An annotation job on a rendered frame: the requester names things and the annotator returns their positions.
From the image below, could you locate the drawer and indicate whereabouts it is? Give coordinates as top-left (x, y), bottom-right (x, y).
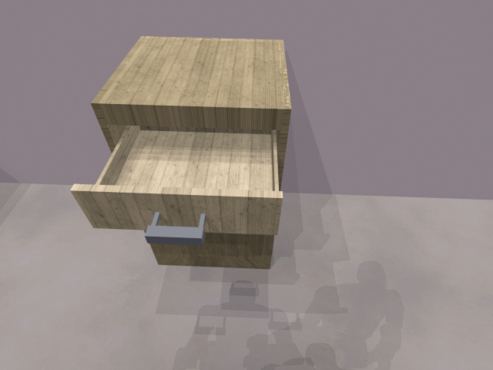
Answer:
top-left (70, 126), bottom-right (283, 235)

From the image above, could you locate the cabinet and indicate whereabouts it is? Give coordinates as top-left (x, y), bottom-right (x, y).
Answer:
top-left (91, 36), bottom-right (291, 269)

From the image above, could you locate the handle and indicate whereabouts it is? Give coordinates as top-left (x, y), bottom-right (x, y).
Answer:
top-left (145, 212), bottom-right (206, 245)

